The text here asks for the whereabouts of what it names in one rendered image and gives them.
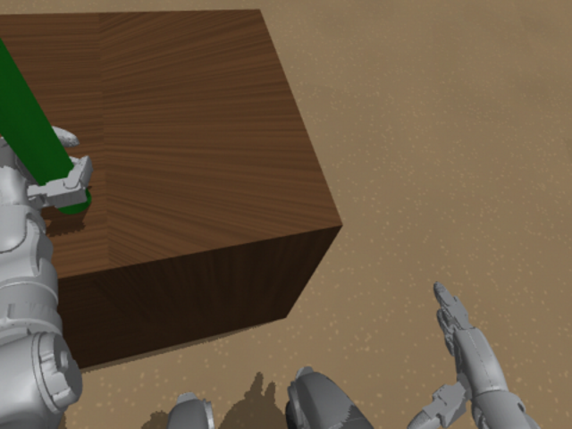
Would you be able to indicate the right robot hand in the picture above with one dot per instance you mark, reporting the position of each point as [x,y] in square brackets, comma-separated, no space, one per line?
[478,369]

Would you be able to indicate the right robot arm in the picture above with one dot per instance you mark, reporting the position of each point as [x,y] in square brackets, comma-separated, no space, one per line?
[500,410]

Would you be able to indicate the left robot arm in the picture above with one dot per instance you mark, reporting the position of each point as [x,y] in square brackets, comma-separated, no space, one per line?
[38,377]

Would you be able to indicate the left robot hand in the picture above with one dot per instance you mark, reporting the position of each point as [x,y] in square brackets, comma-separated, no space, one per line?
[18,186]

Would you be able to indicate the can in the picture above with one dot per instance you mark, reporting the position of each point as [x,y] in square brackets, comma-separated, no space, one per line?
[28,132]

